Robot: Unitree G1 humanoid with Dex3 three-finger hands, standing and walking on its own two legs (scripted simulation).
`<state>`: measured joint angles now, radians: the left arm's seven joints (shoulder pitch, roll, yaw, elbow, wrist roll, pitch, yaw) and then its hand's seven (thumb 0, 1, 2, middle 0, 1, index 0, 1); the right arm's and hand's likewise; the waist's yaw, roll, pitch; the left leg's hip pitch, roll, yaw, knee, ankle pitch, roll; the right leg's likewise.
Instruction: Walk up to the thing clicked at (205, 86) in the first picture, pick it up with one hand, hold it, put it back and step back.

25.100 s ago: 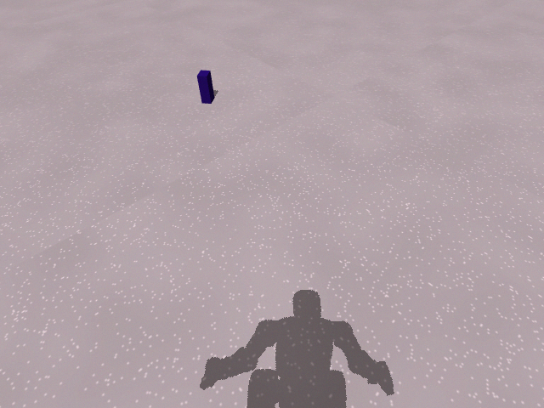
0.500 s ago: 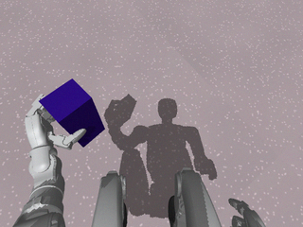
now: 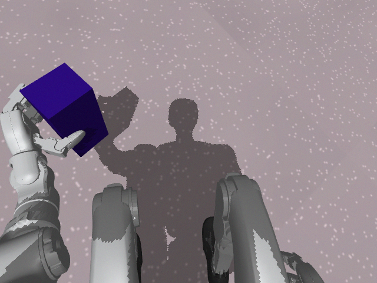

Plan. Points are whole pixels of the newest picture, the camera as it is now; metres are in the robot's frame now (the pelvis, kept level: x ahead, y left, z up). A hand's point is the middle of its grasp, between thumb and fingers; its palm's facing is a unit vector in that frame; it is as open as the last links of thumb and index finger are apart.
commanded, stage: crouch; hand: left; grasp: from the side
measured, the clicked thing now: (74, 117) +0.47 +0.22 -0.07
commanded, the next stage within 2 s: lower in 0.66 s
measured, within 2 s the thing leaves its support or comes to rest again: neither
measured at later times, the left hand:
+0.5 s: hand (66, 130) +0.46 +0.26 -0.13, palm faces +0.29 -0.96 -0.07, open 10.9 cm
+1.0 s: hand (75, 135) +0.47 +0.26 -0.19, palm faces +0.28 -0.96 -0.07, open 10.9 cm
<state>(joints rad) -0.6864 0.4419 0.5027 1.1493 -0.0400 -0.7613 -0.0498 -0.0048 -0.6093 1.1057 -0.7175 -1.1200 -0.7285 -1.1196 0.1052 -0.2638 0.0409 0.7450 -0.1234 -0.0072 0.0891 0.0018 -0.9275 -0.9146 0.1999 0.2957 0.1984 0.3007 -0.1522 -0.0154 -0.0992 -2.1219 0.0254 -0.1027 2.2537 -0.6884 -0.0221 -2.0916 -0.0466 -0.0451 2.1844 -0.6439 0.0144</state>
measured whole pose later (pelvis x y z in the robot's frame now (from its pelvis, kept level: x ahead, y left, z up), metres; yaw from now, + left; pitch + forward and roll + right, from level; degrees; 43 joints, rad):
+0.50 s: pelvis +0.00 +0.00 -0.06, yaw -3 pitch +28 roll -8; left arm -0.70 0.55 0.56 1.17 -0.03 -0.77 -0.07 0.00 -0.59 1.09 -0.71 -1.12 -0.72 -1.12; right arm 0.05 -0.31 0.12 0.72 -0.18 0.03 0.11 0.00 -0.92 -0.91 0.20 0.30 0.20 0.30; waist -0.19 -0.05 0.02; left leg -2.25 0.02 -0.17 2.45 -0.70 -0.03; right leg -2.19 -0.03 -0.09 2.34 -0.63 0.03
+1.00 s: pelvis +0.00 +0.01 -0.08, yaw -6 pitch +24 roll -11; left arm -0.69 0.63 0.58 1.25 -0.02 -0.84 -0.03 -0.01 -0.61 1.11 -0.71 -1.14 -0.72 -1.14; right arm 0.01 -0.33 0.23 0.68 -0.22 0.04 0.14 0.00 -0.91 -0.91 0.20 0.30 0.20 0.30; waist -0.23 -0.09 0.12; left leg -2.28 0.01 -0.22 2.54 -0.70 -0.02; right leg -2.19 -0.02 -0.12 2.38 -0.62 0.04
